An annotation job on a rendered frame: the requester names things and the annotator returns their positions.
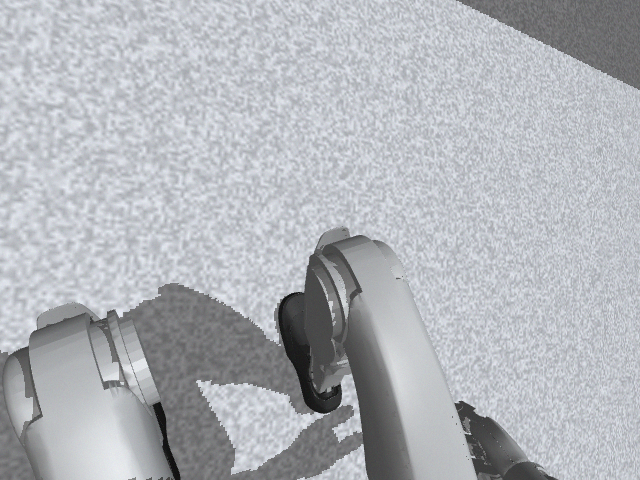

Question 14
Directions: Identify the left robot foot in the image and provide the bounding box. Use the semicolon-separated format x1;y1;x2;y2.
153;402;181;480

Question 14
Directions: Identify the right robot foot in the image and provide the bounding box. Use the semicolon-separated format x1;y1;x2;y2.
278;292;342;414

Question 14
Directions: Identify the right robot arm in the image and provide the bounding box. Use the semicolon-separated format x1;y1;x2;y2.
503;462;558;480

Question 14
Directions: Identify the right robot hand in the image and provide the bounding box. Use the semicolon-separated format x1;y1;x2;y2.
454;401;530;480

